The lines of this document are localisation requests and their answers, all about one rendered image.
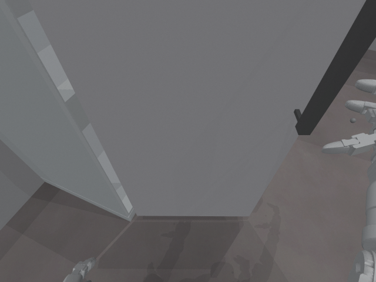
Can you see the fridge door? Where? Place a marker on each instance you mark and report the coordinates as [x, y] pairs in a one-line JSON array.
[[193, 100]]

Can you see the right robot upper arm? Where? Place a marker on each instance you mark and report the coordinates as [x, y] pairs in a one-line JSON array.
[[364, 267]]

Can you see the handle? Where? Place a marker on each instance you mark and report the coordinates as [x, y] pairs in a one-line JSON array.
[[354, 46]]

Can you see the right robot forearm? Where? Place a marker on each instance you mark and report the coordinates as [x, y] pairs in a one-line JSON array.
[[368, 240]]

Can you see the robot right hand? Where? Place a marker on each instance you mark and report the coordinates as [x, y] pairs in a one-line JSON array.
[[362, 142]]

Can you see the robot left hand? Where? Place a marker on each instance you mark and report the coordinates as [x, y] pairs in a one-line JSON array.
[[81, 270]]

